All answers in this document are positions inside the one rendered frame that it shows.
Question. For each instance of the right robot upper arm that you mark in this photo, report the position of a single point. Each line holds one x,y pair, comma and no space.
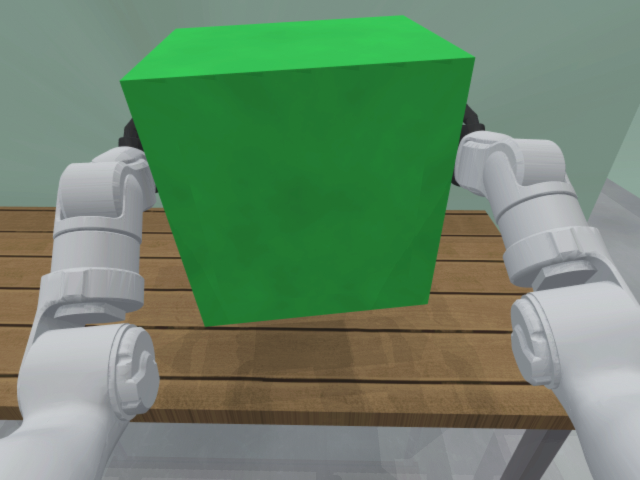
583,343

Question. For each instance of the robot right forearm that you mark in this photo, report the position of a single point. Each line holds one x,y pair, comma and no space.
547,239

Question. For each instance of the robot left forearm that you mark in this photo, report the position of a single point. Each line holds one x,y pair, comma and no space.
97,235

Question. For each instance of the table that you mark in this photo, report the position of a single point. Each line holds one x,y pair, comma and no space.
445,364

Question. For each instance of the left robot hand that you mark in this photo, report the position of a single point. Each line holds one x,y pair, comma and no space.
131,138

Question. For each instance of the carton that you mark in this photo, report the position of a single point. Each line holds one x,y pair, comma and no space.
304,167

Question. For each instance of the right robot hand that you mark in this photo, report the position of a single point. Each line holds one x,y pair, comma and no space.
471,125

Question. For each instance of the left robot upper arm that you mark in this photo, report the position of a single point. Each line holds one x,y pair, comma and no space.
79,389

